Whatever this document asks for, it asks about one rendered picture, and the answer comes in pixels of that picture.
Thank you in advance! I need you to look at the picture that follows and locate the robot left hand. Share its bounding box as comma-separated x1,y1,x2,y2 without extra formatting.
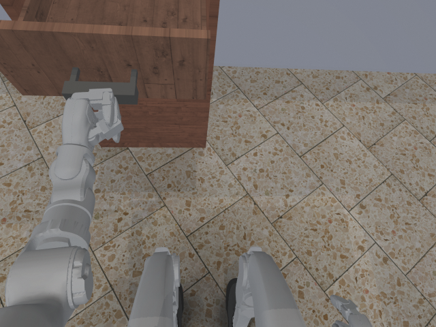
61,88,124,152

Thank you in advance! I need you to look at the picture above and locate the robot right thigh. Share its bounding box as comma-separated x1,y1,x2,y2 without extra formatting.
238,251,306,327

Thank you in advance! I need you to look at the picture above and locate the drawer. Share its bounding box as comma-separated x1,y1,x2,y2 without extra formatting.
0,0,211,99

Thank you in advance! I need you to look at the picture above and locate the left robot forearm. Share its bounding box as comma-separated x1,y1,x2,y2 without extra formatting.
5,144,96,307

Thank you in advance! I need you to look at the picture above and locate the cabinet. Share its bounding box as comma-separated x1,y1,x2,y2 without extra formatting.
0,0,220,148

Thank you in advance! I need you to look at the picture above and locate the robot right hand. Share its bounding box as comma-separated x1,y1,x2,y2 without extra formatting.
330,295,373,327

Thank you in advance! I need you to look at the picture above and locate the right robot shin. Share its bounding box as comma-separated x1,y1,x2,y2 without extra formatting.
232,247,262,327

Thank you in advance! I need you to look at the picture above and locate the handle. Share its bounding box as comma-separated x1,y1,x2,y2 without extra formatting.
61,67,138,105

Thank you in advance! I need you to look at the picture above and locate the robot left upper arm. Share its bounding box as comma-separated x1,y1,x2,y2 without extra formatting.
0,246,93,327

